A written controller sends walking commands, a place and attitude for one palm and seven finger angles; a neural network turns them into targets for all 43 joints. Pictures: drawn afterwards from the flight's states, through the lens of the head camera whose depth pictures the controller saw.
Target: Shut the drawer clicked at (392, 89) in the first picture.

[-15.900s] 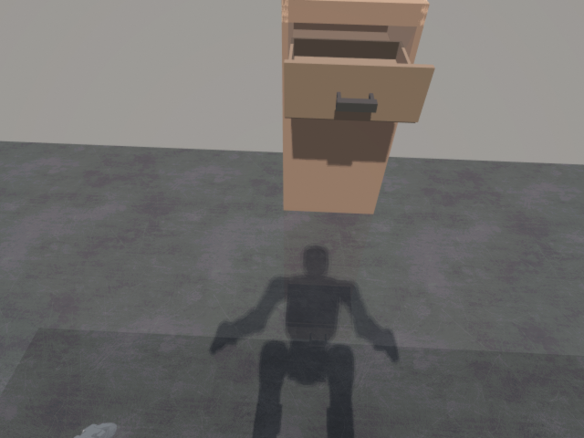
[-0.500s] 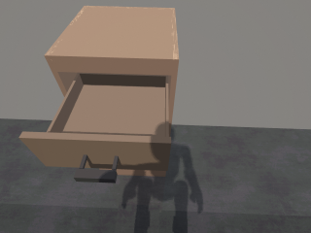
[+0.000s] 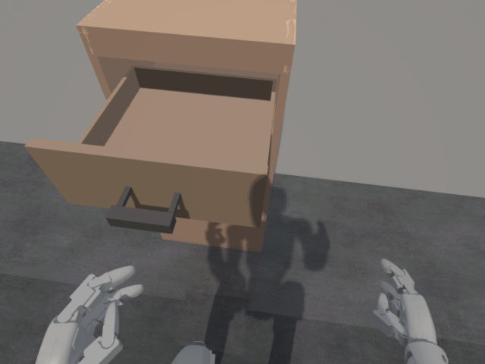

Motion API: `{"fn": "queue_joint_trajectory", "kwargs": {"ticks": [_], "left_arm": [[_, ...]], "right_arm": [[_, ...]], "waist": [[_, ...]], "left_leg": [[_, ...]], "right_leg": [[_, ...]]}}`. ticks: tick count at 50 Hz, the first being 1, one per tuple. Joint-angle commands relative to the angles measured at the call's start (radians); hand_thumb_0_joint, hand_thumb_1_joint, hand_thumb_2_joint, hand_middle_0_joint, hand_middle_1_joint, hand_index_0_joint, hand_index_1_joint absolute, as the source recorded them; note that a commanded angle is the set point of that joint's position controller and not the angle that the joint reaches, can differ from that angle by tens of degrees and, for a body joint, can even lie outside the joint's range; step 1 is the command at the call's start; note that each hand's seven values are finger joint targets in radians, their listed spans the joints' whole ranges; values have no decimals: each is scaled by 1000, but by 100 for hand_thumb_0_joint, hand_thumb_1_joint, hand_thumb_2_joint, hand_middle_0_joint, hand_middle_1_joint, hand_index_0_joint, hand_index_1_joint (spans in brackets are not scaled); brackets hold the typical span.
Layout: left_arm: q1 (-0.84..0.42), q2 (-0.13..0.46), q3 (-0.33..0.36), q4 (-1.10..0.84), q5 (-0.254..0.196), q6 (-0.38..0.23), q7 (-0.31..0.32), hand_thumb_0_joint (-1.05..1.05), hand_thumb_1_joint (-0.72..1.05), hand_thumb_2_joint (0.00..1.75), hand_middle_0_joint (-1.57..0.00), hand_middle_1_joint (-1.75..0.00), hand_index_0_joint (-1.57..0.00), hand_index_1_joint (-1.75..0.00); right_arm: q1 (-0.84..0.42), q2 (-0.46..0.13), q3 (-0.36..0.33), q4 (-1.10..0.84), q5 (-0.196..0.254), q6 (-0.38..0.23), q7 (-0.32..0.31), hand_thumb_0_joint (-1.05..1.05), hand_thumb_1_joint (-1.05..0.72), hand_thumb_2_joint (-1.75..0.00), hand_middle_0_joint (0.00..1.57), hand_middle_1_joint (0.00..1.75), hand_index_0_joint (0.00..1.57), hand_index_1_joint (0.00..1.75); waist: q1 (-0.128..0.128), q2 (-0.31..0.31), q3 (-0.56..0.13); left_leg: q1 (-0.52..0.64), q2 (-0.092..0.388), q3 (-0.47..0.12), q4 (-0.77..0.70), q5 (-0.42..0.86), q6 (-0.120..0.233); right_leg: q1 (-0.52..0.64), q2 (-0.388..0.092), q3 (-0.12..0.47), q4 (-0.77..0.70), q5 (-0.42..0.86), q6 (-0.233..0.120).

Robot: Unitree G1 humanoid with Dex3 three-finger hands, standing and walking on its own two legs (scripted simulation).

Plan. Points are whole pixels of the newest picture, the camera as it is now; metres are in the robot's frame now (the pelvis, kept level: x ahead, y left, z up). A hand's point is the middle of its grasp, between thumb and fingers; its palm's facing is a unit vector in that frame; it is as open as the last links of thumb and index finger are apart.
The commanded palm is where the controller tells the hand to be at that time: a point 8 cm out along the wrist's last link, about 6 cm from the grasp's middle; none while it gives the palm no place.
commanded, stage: raise the hand and make a fist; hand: left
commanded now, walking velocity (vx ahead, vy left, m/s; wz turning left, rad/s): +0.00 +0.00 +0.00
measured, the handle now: (146, 207) +0.34 +0.21 +0.05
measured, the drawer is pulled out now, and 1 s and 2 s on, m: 0.28 0.28 0.28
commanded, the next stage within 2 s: bring the fist close to the handle in 1.44 s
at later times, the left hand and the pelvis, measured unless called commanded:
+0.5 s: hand (107, 317) +0.16 +0.19 +0.08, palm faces -0.01 -1.00 -0.07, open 3.4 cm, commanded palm +0.12 +0.24 +0.10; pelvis +0.01 +0.02 +0.02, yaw -1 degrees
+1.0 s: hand (98, 305) +0.16 +0.18 +0.14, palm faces +0.00 -1.00 -0.05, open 3.2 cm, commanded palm +0.11 +0.23 +0.15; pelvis +0.01 +0.04 +0.03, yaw -1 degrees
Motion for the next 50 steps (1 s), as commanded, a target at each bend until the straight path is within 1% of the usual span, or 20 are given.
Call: {"fn": "queue_joint_trajectory", "kwargs": {"ticks": [1, 4, 5, 7, 9, 10, 11, 13, 15, 16, 18, 20, 21, 24, 27, 30, 31, 36, 40, 50], "left_arm": [[-269, 122, 49, -216, -67, -104, -57, 0, 90, 90, -68, -82, -68, -82], [-225, 166, 48, -216, -92, 62, -121, 0, 90, 90, -74, -88, -74, -88], [-201, 200, 91, -185, -91, 127, -123, 0, 90, 90, -76, -91, -76, -91], [-178, 208, 105, -253, -97, 221, -115, 0, 90, 90, -80, -95, -80, -95], [-128, 206, 160, -266, -107, 283, -74, 0, 90, 90, -84, -99, -84, -99], [-92, 217, 207, -228, -109, 298, -45, 0, 90, 90, -86, -101, -86, -101], [-81, 174, 186, -245, -119, 294, -27, 0, 90, 90, -88, -104, -88, -104], [-39, 152, 192, -245, -121, 277, 3, 0, 90, 90, -92, -108, -92, -108], [-22, 167, 198, -252, -100, 244, 19, 0, 90, 90, -96, -112, -96, -112], [8, 160, 180, -278, -86, 226, 15, 0, 90, 90, -98, -114, -98, -114], [33, 137, 122, -324, -72, 199, -9, 0, 90, 90, -102, -119, -102, -119], [54, 128, 92, -340, -71, 178, -31, 0, 90, 90, -106, -123, -106, -123], [47, 112, 68, -384, -79, 160, -42, 0, 90, 90, -108, -125, -108, -125], [43, 108, 33, -461, -84, 136, -44, 0, 90, 90, -114, -132, -114, -132], [68, 106, 28, -505, -61, 133, 7, 0, 90, 90, -120, -138, -120, -138], [93, 106, 25, -525, -23, 167, 61, 0, 90, 90, -126, -145, -126, -145], [109, 68, -19, -548, -19, 183, 68, 0, 90, 90, -128, -147, -128, -147], [150, 42, -79, -597, 6, 286, 82, 0, 90, 90, -138, -158, -138, -158], [125, 78, -66, -653, 19, 341, 96, 0, 90, 90, -140, -160, -140, -160], [132, 65, -97, -786, 21, 394, 115, 0, 90, 90, -140, -160, -140, -160]], "right_arm": [[-4, -72, 3, -118, 30, -53, -28, 0, -90, -90, 20, 30, 20, 30], [-7, -88, 14, -172, 53, -42, -47, 0, -90, -90, 20, 30, 20, 30], [-14, -89, 15, -172, 60, -30, -52, 0, -90, -90, 20, 30, 20, 30], [-11, -72, 22, -197, 61, -14, -60, 0, -90, -90, 20, 30, 20, 30], [-21, -49, 25, -198, 56, 2, -66, 0, -90, -90, 20, 30, 20, 30], [-34, -42, 25, -186, 52, 13, -67, 0, -90, -90, 20, 30, 20, 30], [-33, -34, 28, -185, 50, 17, -67, 0, -90, -90, 20, 30, 20, 30], [-30, -29, 23, -173, 48, 23, -64, 0, -90, -90, 20, 30, 20, 30], [-32, -34, 19, -163, 42, 20, -60, 0, -90, -90, 20, 30, 20, 30], [-11, -34, 16, -165, 41, 15, -53, 0, -90, -90, 20, 30, 20, 30], [3, -41, 13, -171, 42, -4, -43, 0, -90, -90, 20, 30, 20, 30], [1, -48, 12, -165, 43, -23, -38, 0, -90, -90, 20, 30, 20, 30], [24, -52, 11, -168, 45, -35, -35, 0, -90, -90, 20, 30, 20, 30], [34, -60, 11, -173, 47, -68, -31, 0, -90, -90, 20, 30, 20, 30], [36, -58, 8, -174, 44, -71, -26, 0, -90, -90, 20, 30, 20, 30], [12, -54, 14, -188, 44, -56, -20, 0, -90, -90, 20, 30, 20, 30], [17, -49, 20, -207, 43, -51, -15, 0, -90, -90, 20, 30, 20, 30], [2, -46, 36, -245, 48, -17, -5, 0, -90, -90, 20, 30, 20, 30], [-14, -47, 51, -260, 46, -1, -8, 0, -90, -90, 20, 30, 20, 30], [-1, -42, 72, -282, 50, -11, 1, 0, -90, -90, 20, 30, 20, 30]], "waist": [[-120, 11, -7], [-88, 27, -108], [-75, 33, -137], [-54, 43, -184], [-32, -8, -178], [-18, -78, -167], [-20, -92, -119], [-18, -98, -65], [-15, -92, -39], [-14, -45, -56], [-29, -12, -83], [-41, -32, -75], [-47, -18, -110], [-53, 20, -107], [-45, 12, -100], [-31, 46, -73], [-33, 66, -76], [-33, 40, -55], [-31, 27, -2], [-27, 62, -13]], "left_leg": [[-6, -56, -7, 8, -2, 53], [29, -62, -3, -30, 12, 62], [39, -62, -3, -36, 25, 63], [75, -65, -12, -64, 73, 64], [90, -61, -23, -99, 117, 58], [82, -58, -33, -110, 126, 53], [79, -57, -39, -126, 135, 49], [91, -55, -37, -153, 151, 42], [103, -57, -32, -165, 166, 43], [127, -58, -28, -173, 197, 44], [168, -59, -21, -176, 231, 49], [183, -59, -26, -174, 244, 53], [207, -62, -25, -179, 256, 55], [251, -59, -27, -196, 250, 59], [265, -56, -32, -220, 230, 60], [274, -50, -35, -247, 201, 59], [286, -50, -35, -256, 199, 59], [301, -40, -41, -281, 211, 59], [293, -34, -53, -304, 169, 58], [342, -29, -65, -327, 193, 51]], "right_leg": [[-79, -21, 311, -278, -137, 61], [55, -38, 343, -320, -106, 79], [96, -46, 361, -336, -85, 93], [164, -61, 356, -335, 11, 109], [211, -63, 322, -325, 114, 119], [229, -58, 308, -321, 143, 124], [225, -60, 297, -321, 192, 127], [217, -52, 269, -312, 254, 124], [210, -48, 261, -312, 273, 123], [215, -44, 250, -299, 324, 118], [208, -37, 231, -285, 388, 118], [204, -33, 223, -291, 409, 117], [209, -28, 213, -286, 414, 111], [169, -3, 167, -278, 332, 83], [148, 14, 133, -268, 261, 68], [141, 19, 105, -260, 224, 61], [137, 20, 96, -257, 225, 61], [164, 24, 78, -266, 250, 64], [169, 29, 75, -286, 209, 61], [200, 31, 63, -297, 224, 58]]}}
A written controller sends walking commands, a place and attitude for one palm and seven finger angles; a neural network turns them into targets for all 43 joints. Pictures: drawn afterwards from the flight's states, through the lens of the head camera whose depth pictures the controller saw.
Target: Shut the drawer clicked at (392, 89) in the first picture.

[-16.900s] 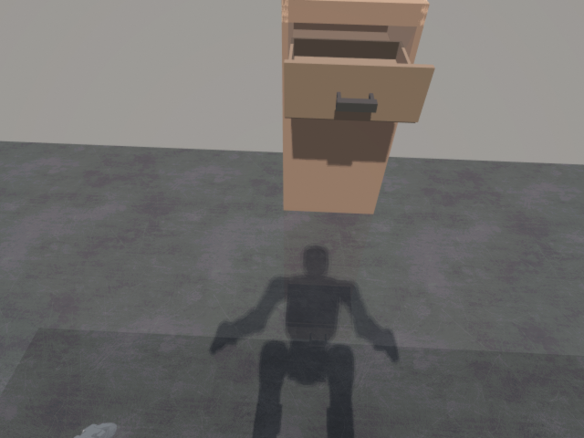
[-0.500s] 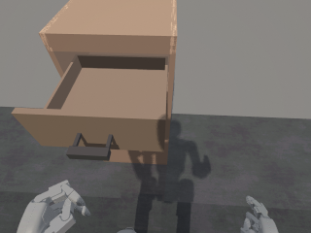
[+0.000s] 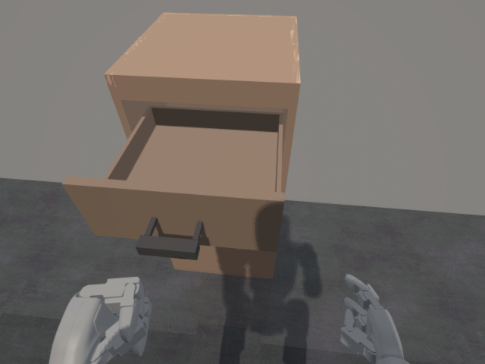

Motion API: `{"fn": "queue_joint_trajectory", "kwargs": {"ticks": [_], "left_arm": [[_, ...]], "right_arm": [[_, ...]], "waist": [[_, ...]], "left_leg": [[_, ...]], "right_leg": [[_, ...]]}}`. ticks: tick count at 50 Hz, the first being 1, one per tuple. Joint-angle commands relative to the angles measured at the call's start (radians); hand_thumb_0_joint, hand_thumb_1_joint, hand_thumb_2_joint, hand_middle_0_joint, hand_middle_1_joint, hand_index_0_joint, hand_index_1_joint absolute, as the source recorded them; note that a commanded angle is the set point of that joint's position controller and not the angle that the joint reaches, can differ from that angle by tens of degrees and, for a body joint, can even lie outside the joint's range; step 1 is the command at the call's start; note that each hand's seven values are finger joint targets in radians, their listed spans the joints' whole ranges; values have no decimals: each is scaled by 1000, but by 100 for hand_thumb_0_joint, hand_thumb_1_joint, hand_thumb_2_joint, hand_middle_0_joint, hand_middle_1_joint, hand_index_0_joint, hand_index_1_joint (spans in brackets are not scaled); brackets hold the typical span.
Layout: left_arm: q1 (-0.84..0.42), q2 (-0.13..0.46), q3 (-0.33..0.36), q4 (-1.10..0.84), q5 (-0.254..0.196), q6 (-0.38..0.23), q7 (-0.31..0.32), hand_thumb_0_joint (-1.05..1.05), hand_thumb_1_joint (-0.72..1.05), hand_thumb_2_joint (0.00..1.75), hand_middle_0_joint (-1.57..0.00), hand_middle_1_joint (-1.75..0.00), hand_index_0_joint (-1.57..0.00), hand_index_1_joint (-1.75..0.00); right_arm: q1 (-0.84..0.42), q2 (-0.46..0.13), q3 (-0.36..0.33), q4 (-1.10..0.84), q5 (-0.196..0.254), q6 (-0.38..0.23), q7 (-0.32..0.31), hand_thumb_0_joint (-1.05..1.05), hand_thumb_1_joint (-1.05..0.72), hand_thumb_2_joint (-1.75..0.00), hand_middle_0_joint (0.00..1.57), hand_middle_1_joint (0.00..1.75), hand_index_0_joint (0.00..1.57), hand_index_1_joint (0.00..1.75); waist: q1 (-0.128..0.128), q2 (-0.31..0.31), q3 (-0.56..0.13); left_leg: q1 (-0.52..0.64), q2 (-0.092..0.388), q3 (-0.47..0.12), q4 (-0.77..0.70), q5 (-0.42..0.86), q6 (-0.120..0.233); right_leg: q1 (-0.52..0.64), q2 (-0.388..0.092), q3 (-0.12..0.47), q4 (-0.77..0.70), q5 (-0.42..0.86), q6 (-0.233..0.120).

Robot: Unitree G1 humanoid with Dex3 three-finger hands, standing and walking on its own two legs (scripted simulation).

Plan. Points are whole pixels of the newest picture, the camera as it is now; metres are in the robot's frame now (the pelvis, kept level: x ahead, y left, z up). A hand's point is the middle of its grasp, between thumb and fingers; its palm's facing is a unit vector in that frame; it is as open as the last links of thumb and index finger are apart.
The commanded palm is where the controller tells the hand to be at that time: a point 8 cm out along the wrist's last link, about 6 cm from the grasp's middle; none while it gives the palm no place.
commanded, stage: raise the hand and make a fist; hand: left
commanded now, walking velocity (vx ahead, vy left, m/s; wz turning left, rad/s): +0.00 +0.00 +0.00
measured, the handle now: (172, 236) +0.33 +0.17 +0.03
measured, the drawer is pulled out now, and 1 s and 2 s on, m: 0.28 0.28 0.28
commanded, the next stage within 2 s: bring the fist close to the handle in 0.44 s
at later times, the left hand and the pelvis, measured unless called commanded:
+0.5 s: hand (152, 320) +0.15 +0.13 +0.12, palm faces +0.01 -1.00 -0.10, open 3.3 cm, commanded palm +0.10 +0.18 +0.13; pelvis +0.00 -0.03 +0.01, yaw +0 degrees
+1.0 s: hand (164, 311) +0.18 +0.13 +0.08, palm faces -0.01 -1.00 -0.04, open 3.3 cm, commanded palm +0.14 +0.18 +0.08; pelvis +0.01 -0.03 +0.00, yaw +0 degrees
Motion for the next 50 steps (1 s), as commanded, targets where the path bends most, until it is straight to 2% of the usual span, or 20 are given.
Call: {"fn": "queue_joint_trajectory", "kwargs": {"ticks": [1, 7, 9, 11, 14, 17, 19, 20, 21, 27, 29, 30, 33, 38, 39, 40, 42, 46, 48, 50], "left_arm": [[18, 53, 28, -266, -16, -46, 5, 0, 90, 90, -140, -160, -140, -160], [74, 55, 50, -205, -19, -13, -1, 0, 90, 90, -140, -160, -140, -160], [75, 60, 61, -219, -23, -21, 1, 0, 90, 90, -140, -160, -140, -160], [38, 80, 75, -258, -24, -38, 11, 0, 90, 90, -140, -160, -140, -160], [17, 86, 97, -236, -40, -70, 17, 0, 90, 90, -140, -160, -140, -160], [-7, 94, 110, -195, -51, -97, 7, 0, 90, 90, -140, -160, -140, -160], [-32, 105, 125, -155, -62, -100, -12, 0, 90, 90, -140, -160, -140, -160], [-24, 115, 140, -128, -61, -97, -20, 0, 90, 90, -140, -160, -140, -160], [-19, 102, 125, -126, -65, -92, -32, 0, 90, 90, -140, -160, -140, -160], [-25, 139, 192, -102, -90, -67, -61, 0, 90, 90, -140, -160, -140, -160], [-55, 112, 174, -69, -96, -69, -67, 0, 90, 90, -140, -160, -140, -160], [-62, 121, 196, -31, -100, -70, -67, 0, 90, 90, -140, -160, -140, -160], [-65, 101, 187, 17, -102, -96, -84, 0, 90, 90, -140, -160, -140, -160], [-98, 117, 190, 28, -89, -148, -109, 0, 90, 90, -140, -160, -140, -160], [-101, 131, 209, 50, -88, -158, -111, 0, 90, 90, -140, -160, -140, -160], [-117, 125, 200, 36, -88, -172, -112, 0, 90, 90, -140, -160, -140, -160], [-131, 96, 165, 40, -89, -192, -116, 0, 90, 90, -140, -160, -140, -160], [-148, 62, 128, 93, -86, -207, -109, 0, 90, 90, -140, -160, -140, -160], [-150, 74, 142, 133, -83, -204, -103, 0, 90, 90, -140, -160, -140, -160], [-167, 97, 157, 147, -65, -206, -86, 0, 90, 90, -140, -160, -140, -160]], "right_arm": [[-101, -121, -58, -168, 12, -77, -9, 0, -90, -90, 20, 30, 20, 30], [-120, -121, -62, -164, 19, -76, -18, 0, -90, -90, 20, 30, 20, 30], [-120, -121, -63, -166, 19, -75, -23, 0, -90, -90, 20, 30, 20, 30], [-114, -121, -62, -167, 17, -84, -24, 0, -90, -90, 20, 30, 20, 30], [-97, -118, -65, -151, 15, -97, -28, 0, -90, -90, 20, 30, 20, 30], [-94, -122, -67, -133, 16, -114, -32, 0, -90, -90, 20, 30, 20, 30], [-98, -128, -67, -123, 18, -122, -39, 0, -90, -90, 20, 30, 20, 30], [-104, -128, -69, -115, 20, -126, -41, 0, -90, -90, 20, 30, 20, 30], [-105, -127, -67, -121, 22, -130, -42, 0, -90, -90, 20, 30, 20, 30], [-117, -121, -67, -106, 26, -146, -52, 0, -90, -90, 20, 30, 20, 30], [-110, -124, -65, -95, 20, -146, -53, 0, -90, -90, 20, 30, 20, 30], [-113, -124, -68, -81, 19, -145, -56, 0, -90, -90, 20, 30, 20, 30], [-100, -131, -71, -71, 14, -144, -53, 0, -90, -90, 20, 30, 20, 30], [-86, -135, -79, -65, 7, -142, -44, 0, -90, -90, 20, 30, 20, 30], [-83, -135, -83, -58, 6, -139, -44, 0, -90, -90, 20, 30, 20, 30], [-85, -137, -81, -54, 3, -138, -43, 0, -90, -90, 20, 30, 20, 30], [-83, -137, -82, -58, 2, -140, -39, 0, -90, -90, 20, 30, 20, 30], [-82, -145, -89, -50, -1, -133, -34, 0, -90, -90, 20, 30, 20, 30], [-84, -149, -93, -52, -4, -122, -34, 0, -90, -90, 20, 30, 20, 30], [-94, -151, -94, -50, -6, -105, -35, 0, -90, -90, 20, 30, 20, 30]], "waist": [[-20, -14, -33], [-13, -77, 17], [-9, -68, 15], [-9, -13, -4], [-17, -44, -3], [-25, -38, 16], [-29, -73, 24], [-22, -50, 25], [-22, -44, 20], [-5, -68, -9], [-17, -94, 5], [-17, -104, 20], [-22, -111, 12], [-30, -75, -56], [-30, -88, -62], [-31, -51, -69], [-41, -44, -63], [-54, -84, -50], [-51, -109, -46], [-43, -88, -47]], "left_leg": [[121, 5, -100, -194, 175, -7], [92, -4, -87, -208, 130, -7], [95, -7, -77, -204, 131, -5], [108, -12, -72, -200, 131, -5], [101, -14, -69, -182, 125, -3], [95, -16, -65, -171, 107, -4], [84, -19, -63, -158, 103, -3], [90, -21, -61, -159, 112, -3], [96, -22, -56, -160, 123, -3], [115, -28, -51, -161, 184, -3], [112, -29, -53, -161, 204, -3], [103, -30, -54, -153, 206, -5], [99, -33, -53, -148, 225, -6], [116, -40, -48, -130, 283, -4], [111, -39, -48, -129, 285, -5], [116, -41, -47, -124, 294, -4], [120, -40, -46, -124, 289, -3], [100, -37, -53, -117, 272, 0], [68, -38, -56, -112, 251, -3], [57, -37, -54, -112, 238, -2]], "right_leg": [[-23, 46, 24, -123, 161, -8], [-13, 47, 29, -149, 135, -6], [-10, 47, 35, -155, 135, -5], [-3, 43, 45, -160, 126, -8], [-16, 43, 60, -175, 112, -4], [-25, 37, 83, -200, 82, -3], [-20, 30, 111, -224, 65, 1], [-9, 28, 121, -236, 71, -2], [-2, 23, 123, -236, 93, 1], [56, 10, 144, -252, 206, 12], [50, 11, 137, -244, 268, 20], [52, 9, 148, -252, 285, 23], [54, 3, 149, -236, 350, 32], [75, -5, 150, -199, 472, 37], [75, -3, 146, -195, 470, 35], [77, -3, 149, -192, 482, 32], [51, 4, 130, -181, 444, 26], [9, 15, 110, -167, 391, 20], [1, 13, 115, -161, 354, 20], [-10, 18, 114, -153, 306, 11]]}}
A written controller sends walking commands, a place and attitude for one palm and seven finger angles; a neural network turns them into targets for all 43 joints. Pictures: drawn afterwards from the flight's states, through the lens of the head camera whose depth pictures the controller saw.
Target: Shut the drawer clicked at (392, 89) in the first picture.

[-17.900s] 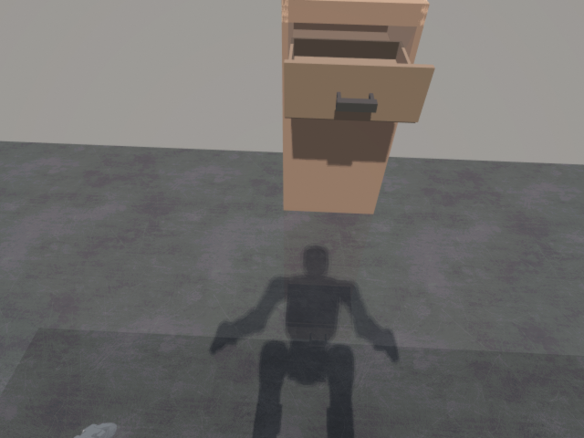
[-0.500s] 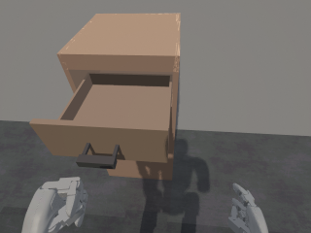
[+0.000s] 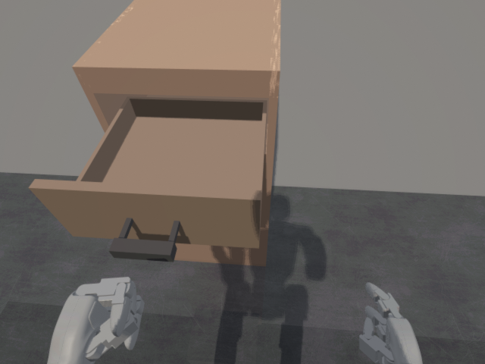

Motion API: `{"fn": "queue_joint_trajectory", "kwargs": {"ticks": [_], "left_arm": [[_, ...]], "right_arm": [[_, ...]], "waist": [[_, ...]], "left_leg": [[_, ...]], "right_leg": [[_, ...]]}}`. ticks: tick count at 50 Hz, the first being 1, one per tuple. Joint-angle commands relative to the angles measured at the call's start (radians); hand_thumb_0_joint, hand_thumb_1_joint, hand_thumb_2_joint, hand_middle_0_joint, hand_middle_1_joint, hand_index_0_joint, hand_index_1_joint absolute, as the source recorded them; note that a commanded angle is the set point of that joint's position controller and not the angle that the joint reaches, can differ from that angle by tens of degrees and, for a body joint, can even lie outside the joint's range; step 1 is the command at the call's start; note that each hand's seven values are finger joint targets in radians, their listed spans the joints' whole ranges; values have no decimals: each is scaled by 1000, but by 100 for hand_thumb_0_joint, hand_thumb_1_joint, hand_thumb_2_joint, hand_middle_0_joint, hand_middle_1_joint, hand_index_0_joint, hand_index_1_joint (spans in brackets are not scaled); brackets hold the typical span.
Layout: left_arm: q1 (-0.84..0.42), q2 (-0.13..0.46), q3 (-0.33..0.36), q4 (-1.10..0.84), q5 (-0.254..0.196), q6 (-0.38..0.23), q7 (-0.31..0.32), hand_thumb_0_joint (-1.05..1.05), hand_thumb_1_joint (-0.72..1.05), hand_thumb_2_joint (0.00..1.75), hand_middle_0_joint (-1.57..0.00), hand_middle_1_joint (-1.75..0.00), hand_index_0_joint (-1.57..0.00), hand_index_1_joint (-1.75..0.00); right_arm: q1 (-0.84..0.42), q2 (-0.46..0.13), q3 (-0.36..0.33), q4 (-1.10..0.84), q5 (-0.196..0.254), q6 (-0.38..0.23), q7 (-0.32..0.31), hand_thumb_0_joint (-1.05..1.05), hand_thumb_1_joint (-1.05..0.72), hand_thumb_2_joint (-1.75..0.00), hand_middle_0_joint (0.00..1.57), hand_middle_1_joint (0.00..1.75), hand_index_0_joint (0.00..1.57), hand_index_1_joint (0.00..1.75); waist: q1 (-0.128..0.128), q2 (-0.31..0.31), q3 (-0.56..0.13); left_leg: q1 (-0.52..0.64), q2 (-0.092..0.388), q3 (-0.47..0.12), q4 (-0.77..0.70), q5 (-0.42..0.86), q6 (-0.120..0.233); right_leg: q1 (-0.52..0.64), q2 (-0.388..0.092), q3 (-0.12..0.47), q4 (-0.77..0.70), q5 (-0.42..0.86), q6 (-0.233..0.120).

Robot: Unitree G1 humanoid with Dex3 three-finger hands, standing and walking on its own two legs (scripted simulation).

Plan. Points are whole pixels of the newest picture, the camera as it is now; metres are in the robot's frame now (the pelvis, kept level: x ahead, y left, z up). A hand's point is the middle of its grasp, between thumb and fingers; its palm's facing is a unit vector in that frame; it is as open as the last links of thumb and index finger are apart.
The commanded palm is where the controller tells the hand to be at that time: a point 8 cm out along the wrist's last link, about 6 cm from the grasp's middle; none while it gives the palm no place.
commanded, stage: bring the fist close to the handle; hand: left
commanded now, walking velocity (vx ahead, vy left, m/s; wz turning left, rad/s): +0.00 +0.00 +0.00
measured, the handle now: (147, 237) +0.32 +0.20 +0.02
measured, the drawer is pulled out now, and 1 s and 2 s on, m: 0.28 0.28 0.22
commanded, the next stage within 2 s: push the drawer shut in 0.94 s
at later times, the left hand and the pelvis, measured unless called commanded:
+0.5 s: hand (157, 307) +0.20 +0.15 +0.03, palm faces -0.03 -1.00 -0.05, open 3.3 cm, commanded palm +0.18 +0.21 +0.03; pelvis -0.02 +0.01 -0.03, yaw -1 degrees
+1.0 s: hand (159, 302) +0.21 +0.15 +0.02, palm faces -0.02 -1.00 -0.07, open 3.3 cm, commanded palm +0.19 +0.21 +0.03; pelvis -0.01 +0.00 -0.03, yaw -1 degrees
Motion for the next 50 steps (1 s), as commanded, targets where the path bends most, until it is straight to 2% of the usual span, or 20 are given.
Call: {"fn": "queue_joint_trajectory", "kwargs": {"ticks": [1, 4, 5, 7, 10, 11, 15, 16, 20, 22, 24, 27, 30, 33, 36, 40, 41, 42, 46, 50], "left_arm": [[-24, 81, 36, -158, 4, -70, 29, 0, 90, 90, -140, -160, -140, -160], [-38, 71, 20, -184, 13, -80, 54, 0, 90, 90, -140, -160, -140, -160], [-41, 80, 28, -176, 22, -83, 70, 0, 90, 90, -140, -160, -140, -160], [-42, 61, 5, -186, 25, -99, 84, 0, 90, 90, -140, -160, -140, -160], [-56, 54, -16, -157, 47, -109, 107, 0, 90, 90, -140, -160, -140, -160], [-75, 28, -50, -149, 52, -112, 110, 0, 90, 90, -140, -160, -140, -160], [-139, 62, -37, -95, 77, -112, 132, 0, 90, 90, -140, -160, -140, -160], [-168, 43, -54, -108, 74, -117, 134, 0, 90, 90, -140, -160, -140, -160], [-191, 77, -11, -111, 75, -131, 156, 0, 90, 90, -140, -160, -140, -160], [-211, 54, -32, -104, 67, -136, 160, 0, 90, 90, -140, -160, -140, -160], [-250, 49, -40, -79, 64, -141, 160, 0, 90, 90, -140, -160, -140, -160], [-255, 60, -26, -3, 70, -138, 154, 0, 90, 90, -140, -160, -140, -160], [-229, 79, -15, -48, 63, -128, 146, 0, 90, 90, -140, -160, -140, -160], [-187, 70, -24, -107, 55, -113, 152, 0, 90, 90, -140, -160, -140, -160], [-203, 59, -41, -107, 60, -110, 173, 0, 90, 90, -140, -160, -140, -160], [-182, 86, 5, -21, 65, -112, 178, 0, 90, 90, -140, -160, -140, -160], [-198, 62, -19, -26, 63, -118, 170, 0, 90, 90, -140, -160, -140, -160], [-219, 89, 3, -28, 63, -125, 165, 0, 90, 90, -140, -160, -140, -160], [-230, 99, 7, -75, 52, -149, 143, 0, 90, 90, -140, -160, -140, -160], [-221, 116, 28, -85, 36, -158, 134, 0, 90, 90, -140, -160, -140, -160]], "right_arm": [[-82, -101, -43, -167, 1, -38, -8, 0, -90, -90, 20, 30, 20, 30], [-77, -97, -43, -183, -1, -28, -3, 0, -90, -90, 20, 30, 20, 30], [-77, -97, -43, -178, -4, -20, -3, 0, -90, -90, 20, 30, 20, 30], [-70, -96, -45, -186, -6, -14, 1, 0, -90, -90, 20, 30, 20, 30], [-72, -100, -45, -185, -10, 3, 5, 0, -90, -90, 20, 30, 20, 30], [-66, -101, -41, -193, -11, 9, 7, 0, -90, -90, 20, 30, 20, 30], [-64, -112, -41, -200, -15, 32, 4, 0, -90, -90, 20, 30, 20, 30], [-59, -111, -38, -209, -18, 35, 5, 0, -90, -90, 20, 30, 20, 30], [-52, -110, -41, -213, -20, 49, 6, 0, -90, -90, 20, 30, 20, 30], [-45, -107, -39, -218, -20, 53, 9, 0, -90, -90, 20, 30, 20, 30], [-44, -110, -38, -212, -22, 55, 8, 0, -90, -90, 20, 30, 20, 30], [-36, -117, -41, -204, -23, 68, 9, 0, -90, -90, 20, 30, 20, 30], [-39, -118, -43, -222, -19, 77, 11, 0, -90, -90, 20, 30, 20, 30], [-31, -107, -44, -240, -13, 86, 12, 0, -90, -90, 20, 30, 20, 30], [-29, -105, -42, -235, -15, 95, 10, 0, -90, -90, 20, 30, 20, 30], [-32, -112, -46, -225, -15, 114, 7, 0, -90, -90, 20, 30, 20, 30], [-34, -113, -44, -232, -16, 114, 7, 0, -90, -90, 20, 30, 20, 30], [-30, -113, -46, -226, -16, 114, 6, 0, -90, -90, 20, 30, 20, 30], [-24, -112, -44, -228, -15, 107, 4, 0, -90, -90, 20, 30, 20, 30], [-23, -110, -44, -218, -14, 102, 0, 0, -90, -90, 20, 30, 20, 30]], "waist": [[-17, -72, -90], [-10, -28, -143], [-13, -55, -138], [-14, -46, -160], [-24, -38, -135], [-34, -44, -116], [-43, -74, -100], [-43, -63, -129], [-29, -31, -204], [-35, -35, -223], [-45, -31, -215], [-51, -72, -202], [-30, -23, -256], [-25, -4, -293], [-44, -35, -243], [-54, -130, -156], [-56, -115, -170], [-56, -92, -175], [-48, -28, -238], [-49, -28, -262]], "left_leg": [[67, -50, -35, -64, 213, 40], [76, -47, -35, -56, 224, 37], [67, -42, -40, -53, 230, 38], [61, -41, -42, -43, 230, 35], [30, -36, -45, -23, 206, 34], [13, -37, -49, -21, 179, 32], [-51, -33, -55, 3, 99, 31], [-50, -36, -57, 10, 93, 32], [-56, -33, -53, 35, 128, 28], [-66, -34, -50, 53, 128, 28], [-86, -33, -50, 70, 122, 27], [-131, -31, -52, 91, 105, 28], [-102, -34, -44, 81, 141, 30], [-61, -31, -37, 74, 208, 30], [-79, -30, -43, 75, 194, 30], [-151, -33, -41, 84, 116, 31], [-152, -35, -37, 92, 108, 32], [-157, -35, -36, 99, 104, 30], [-120, -37, -32, 107, 144, 34], [-105, -35, -33, 107, 183, 34]], "right_leg": [[-6, 0, 117, -118, 299, 46], [-17, 7, 97, -82, 297, 39], [-22, 12, 89, -74, 298, 37], [-41, 14, 82, -49, 291, 35], [-89, 18, 80, -30, 257, 34], [-114, 18, 77, -21, 229, 34], [-167, 18, 89, -7, 134, 33], [-173, 18, 90, 6, 127, 32], [-161, 20, 94, 39, 159, 26], [-170, 20, 97, 49, 166, 28], [-190, 19, 101, 57, 167, 29], [-212, 20, 108, 67, 155, 31], [-160, 17, 115, 63, 193, 27], [-125, 18, 106, 66, 273, 28], [-148, 21, 104, 61, 264, 32], [-171, 20, 124, 33, 186, 39], [-178, 18, 132, 36, 178, 41], [-179, 13, 141, 36, 170, 40], [-149, 11, 148, 44, 219, 35], [-125, 12, 144, 45, 275, 38]]}}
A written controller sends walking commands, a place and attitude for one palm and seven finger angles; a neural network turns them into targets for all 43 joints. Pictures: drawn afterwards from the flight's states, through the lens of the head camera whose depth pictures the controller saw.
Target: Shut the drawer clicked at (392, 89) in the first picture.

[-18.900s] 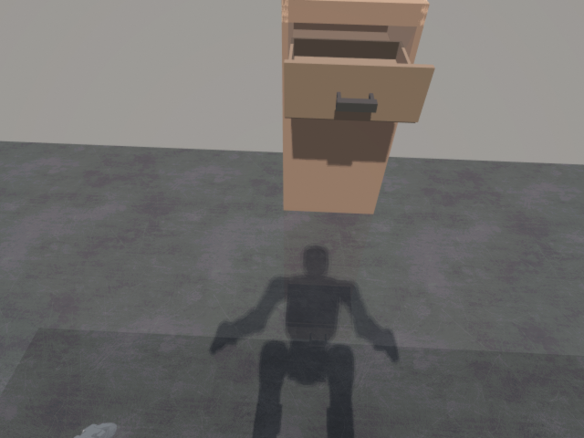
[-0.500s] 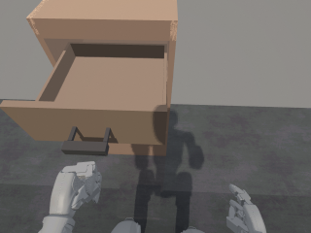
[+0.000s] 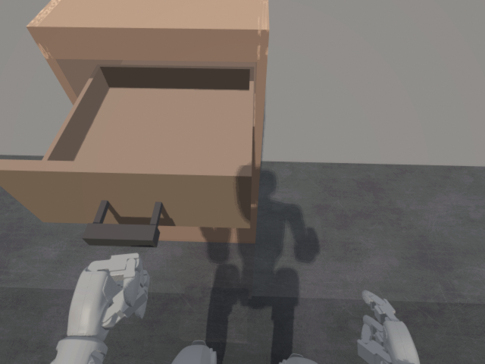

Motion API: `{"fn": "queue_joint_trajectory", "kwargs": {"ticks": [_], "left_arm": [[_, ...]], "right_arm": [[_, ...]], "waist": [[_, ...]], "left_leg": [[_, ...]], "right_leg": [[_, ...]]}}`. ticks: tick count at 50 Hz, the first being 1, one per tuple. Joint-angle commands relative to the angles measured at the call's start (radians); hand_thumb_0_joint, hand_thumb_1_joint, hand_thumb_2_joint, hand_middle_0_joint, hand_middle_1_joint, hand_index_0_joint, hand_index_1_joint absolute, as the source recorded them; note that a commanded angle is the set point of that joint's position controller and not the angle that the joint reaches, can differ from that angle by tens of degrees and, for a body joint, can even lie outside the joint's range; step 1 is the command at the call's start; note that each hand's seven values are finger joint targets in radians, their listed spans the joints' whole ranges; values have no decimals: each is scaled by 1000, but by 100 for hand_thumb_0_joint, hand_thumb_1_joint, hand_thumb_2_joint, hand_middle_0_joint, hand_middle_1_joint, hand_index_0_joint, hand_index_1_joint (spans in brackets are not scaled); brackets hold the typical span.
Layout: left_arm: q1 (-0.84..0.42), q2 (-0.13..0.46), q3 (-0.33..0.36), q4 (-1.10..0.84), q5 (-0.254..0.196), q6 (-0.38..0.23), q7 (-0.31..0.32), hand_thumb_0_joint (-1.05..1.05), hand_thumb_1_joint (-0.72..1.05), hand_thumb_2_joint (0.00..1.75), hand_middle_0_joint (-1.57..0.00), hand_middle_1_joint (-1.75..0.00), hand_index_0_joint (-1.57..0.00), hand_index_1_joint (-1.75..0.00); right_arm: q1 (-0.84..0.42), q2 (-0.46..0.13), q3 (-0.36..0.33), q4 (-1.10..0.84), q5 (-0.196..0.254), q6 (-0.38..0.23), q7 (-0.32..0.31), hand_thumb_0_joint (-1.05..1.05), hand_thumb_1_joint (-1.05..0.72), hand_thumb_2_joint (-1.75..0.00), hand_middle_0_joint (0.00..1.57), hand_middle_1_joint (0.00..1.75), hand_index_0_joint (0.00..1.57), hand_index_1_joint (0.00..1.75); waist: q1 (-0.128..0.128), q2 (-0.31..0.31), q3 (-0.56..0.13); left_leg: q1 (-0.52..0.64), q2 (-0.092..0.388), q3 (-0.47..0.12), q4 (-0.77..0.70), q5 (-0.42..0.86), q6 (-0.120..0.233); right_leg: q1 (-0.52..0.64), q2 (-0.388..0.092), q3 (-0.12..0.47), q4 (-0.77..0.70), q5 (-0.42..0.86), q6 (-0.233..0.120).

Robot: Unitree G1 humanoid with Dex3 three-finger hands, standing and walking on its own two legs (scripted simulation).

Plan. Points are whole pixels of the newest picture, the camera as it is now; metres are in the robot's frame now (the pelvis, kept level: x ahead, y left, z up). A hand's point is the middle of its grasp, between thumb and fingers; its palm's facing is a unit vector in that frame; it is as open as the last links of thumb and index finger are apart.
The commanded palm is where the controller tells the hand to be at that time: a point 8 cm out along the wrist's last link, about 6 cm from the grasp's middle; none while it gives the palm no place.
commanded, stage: push the drawer shut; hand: left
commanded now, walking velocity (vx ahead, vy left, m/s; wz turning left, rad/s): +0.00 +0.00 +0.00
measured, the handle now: (126, 221) +0.32 +0.20 +0.06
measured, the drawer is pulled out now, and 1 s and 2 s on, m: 0.28 0.22 0.09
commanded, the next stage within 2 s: none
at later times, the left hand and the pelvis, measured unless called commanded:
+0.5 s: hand (143, 274) +0.24 +0.16 +0.05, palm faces -0.02 -1.00 -0.07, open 3.1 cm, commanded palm +0.24 +0.21 +0.06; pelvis +0.00 +0.00 +0.00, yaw +1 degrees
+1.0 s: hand (154, 237) +0.30 +0.15 +0.05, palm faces -0.03 -1.00 -0.06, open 3.1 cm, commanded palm +0.30 +0.21 +0.06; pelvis -0.03 +0.01 +0.00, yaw +0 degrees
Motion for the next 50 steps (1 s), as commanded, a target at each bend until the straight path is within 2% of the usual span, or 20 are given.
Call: {"fn": "queue_joint_trajectory", "kwargs": {"ticks": [1, 5, 7, 10, 12, 13, 15, 19, 20, 21, 23, 29, 32, 36, 42, 45, 46, 48, 49, 50], "left_arm": [[-35, 82, 57, -232, -30, -89, -3, 0, 90, 90, -140, -160, -140, -160], [-89, 94, 64, -155, -27, -64, -10, 0, 90, 90, -140, -160, -140, -160], [-98, 81, 54, -143, -28, -57, -18, 0, 90, 90, -140, -160, -140, -160], [-149, 111, 78, -141, -28, -55, -20, 0, 90, 90, -140, -160, -140, -160], [-150, 112, 91, -164, -35, -62, -14, 0, 90, 90, -140, -160, -140, -160], [-155, 100, 83, -167, -40, -61, -13, 0, 90, 90, -140, -160, -140, -160], [-204, 128, 108, -150, -37, -63, -2, 0, 90, 90, -140, -160, -140, -160], [-328, 105, 85, -110, -41, -79, -4, 0, 90, 90, -140, -160, -140, -160], [-352, 125, 100, -99, -39, -85, 0, 0, 90, 90, -140, -160, -140, -160], [-362, 100, 80, -94, -39, -89, -4, 0, 90, 90, -140, -160, -140, -160], [-372, 110, 87, -88, -41, -93, -7, 0, 90, 90, -140, -160, -140, -160], [-587, 92, 32, -37, -37, -78, -5, 0, 90, 90, -140, -160, -140, -160], [-650, 117, 55, 6, -36, -73, 2, 0, 90, 90, -140, -160, -140, -160], [-757, 109, 32, 42, -31, -62, 13, 0, 90, 90, -140, -160, -140, -160], [-888, 117, 33, 138, -22, -42, 37, 0, 90, 90, -140, -160, -140, -160], [-940, 136, 48, 188, -9, -41, 55, 0, 90, 90, -140, -160, -140, -160], [-960, 114, 31, 198, -9, -42, 57, 0, 90, 90, -140, -160, -140, -160], [-984, 145, 64, 235, -8, -43, 65, 0, 90, 90, -140, -160, -140, -160], [-1003, 129, 51, 237, -7, -47, 66, 0, 90, 90, -140, -160, -140, -160], [-1011, 150, 69, 267, -2, -47, 71, 0, 90, 90, -140, -160, -140, -160]], "right_arm": [[-38, -108, -48, -142, 7, -62, -14, 0, -90, -90, 20, 30, 20, 30], [-38, -122, -47, -126, 7, -56, -17, 0, -90, -90, 20, 30, 20, 30], [-35, -123, -48, -133, 7, -55, -16, 0, -90, -90, 20, 30, 20, 30], [-35, -130, -46, -132, 6, -52, -18, 0, -90, -90, 20, 30, 20, 30], [-32, -123, -48, -134, 6, -54, -18, 0, -90, -90, 20, 30, 20, 30], [-30, -121, -45, -137, 6, -54, -16, 0, -90, -90, 20, 30, 20, 30], [-30, -126, -44, -122, 3, -52, -18, 0, -90, -90, 20, 30, 20, 30], [-38, -128, -41, -98, 5, -58, -20, 0, -90, -90, 20, 30, 20, 30], [-35, -132, -40, -89, 4, -59, -22, 0, -90, -90, 20, 30, 20, 30], [-40, -129, -40, -87, 3, -63, -20, 0, -90, -90, 20, 30, 20, 30], [-39, -133, -43, -81, 4, -67, -20, 0, -90, -90, 20, 30, 20, 30], [-53, -141, -35, -53, 11, -72, -29, 0, -90, -90, 20, 30, 20, 30], [-53, -146, -34, -41, 12, -68, -36, 0, -90, -90, 20, 30, 20, 30], [-60, -147, -28, -31, 14, -68, -37, 0, -90, -90, 20, 30, 20, 30], [-57, -149, -20, -21, 18, -61, -37, 0, -90, -90, 20, 30, 20, 30], [-52, -153, -19, -14, 17, -57, -36, 0, -90, -90, 20, 30, 20, 30], [-48, -150, -17, -14, 16, -56, -34, 0, -90, -90, 20, 30, 20, 30], [-44, -153, -19, -10, 15, -52, -33, 0, -90, -90, 20, 30, 20, 30], [-42, -151, -20, -10, 15, -51, -31, 0, -90, -90, 20, 30, 20, 30], [-32, -156, -20, -4, 13, -48, -31, 0, -90, -90, 20, 30, 20, 30]], "waist": [[-18, -23, -206], [-40, -63, -148], [-35, -66, -163], [-28, -51, -187], [-15, -31, -234], [-14, -32, -242], [-19, -37, -231], [-47, -28, -189], [-50, -38, -185], [-45, -21, -203], [-40, 9, -231], [-77, -21, -203], [-72, -46, -221], [-72, 3, -240], [-79, -19, -227], [-77, 2, -220], [-75, 8, -228], [-70, -1, -227], [-74, -9, -242], [-77, -40, -235]], "left_leg": [[160, -51, -35, -114, 266, 32], [125, -51, -40, -107, 233, 33], [126, -52, -39, -105, 232, 33], [137, -54, -39, -111, 252, 34], [167, -54, -33, -116, 286, 34], [171, -56, -31, -121, 295, 33], [165, -53, -34, -122, 298, 33], [153, -52, -39, -112, 247, 32], [151, -49, -45, -113, 246, 33], [163, -51, -43, -115, 250, 33], [182, -50, -44, -120, 258, 31], [173, -47, -60, -127, 155, 34], [167, -46, -66, -136, 119, 36], [189, -47, -71, -150, 97, 34], [184, -49, -72, -171, 40, 33], [186, -48, -74, -182, 23, 31], [191, -52, -74, -184, 33, 30], [186, -51, -71, -186, 36, 28], [192, -52, -67, -184, 41, 29], [176, -49, -70, -186, 41, 32]], "right_leg": [[140, 13, 129, -177, 366, 48], [107, 11, 136, -192, 330, 54], [110, 7, 139, -188, 333, 55], [134, 7, 138, -185, 356, 52], [161, 6, 137, -178, 406, 52], [175, 5, 134, -179, 424, 54], [171, 8, 130, -177, 426, 52], [109, 9, 132, -183, 353, 53], [104, 11, 130, -183, 340, 49], [107, 11, 127, -178, 345, 48], [107, 11, 122, -174, 344, 45], [49, 12, 126, -199, 207, 48], [48, 14, 130, -206, 151, 47], [41, 14, 128, -207, 127, 42], [38, 15, 135, -231, 73, 45], [27, 15, 129, -229, 64, 42], [37, 14, 131, -229, 76, 41], [44, 15, 134, -232, 77, 40], [47, 14, 135, -235, 82, 43], [54, 15, 137, -238, 80, 45]]}}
